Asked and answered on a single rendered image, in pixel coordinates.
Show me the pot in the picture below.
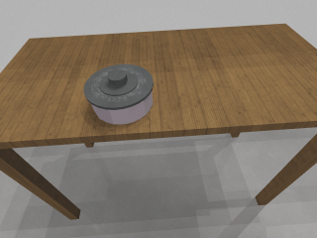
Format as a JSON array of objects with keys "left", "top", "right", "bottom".
[{"left": 91, "top": 92, "right": 153, "bottom": 125}]

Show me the table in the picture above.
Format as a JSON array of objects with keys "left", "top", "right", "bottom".
[{"left": 0, "top": 23, "right": 317, "bottom": 220}]

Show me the lid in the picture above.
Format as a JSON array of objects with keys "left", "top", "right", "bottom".
[{"left": 83, "top": 63, "right": 154, "bottom": 110}]

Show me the knob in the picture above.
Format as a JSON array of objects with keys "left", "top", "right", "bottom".
[{"left": 107, "top": 69, "right": 128, "bottom": 86}]

